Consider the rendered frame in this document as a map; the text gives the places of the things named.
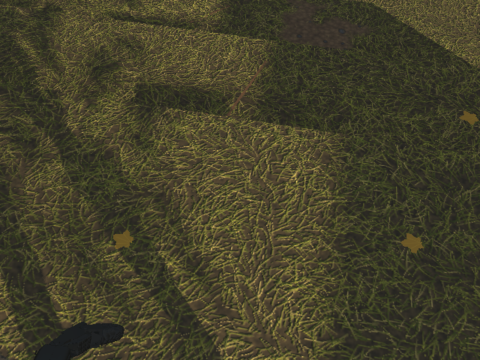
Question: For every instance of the left robot hand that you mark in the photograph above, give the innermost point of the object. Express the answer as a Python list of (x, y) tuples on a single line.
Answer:
[(78, 339)]

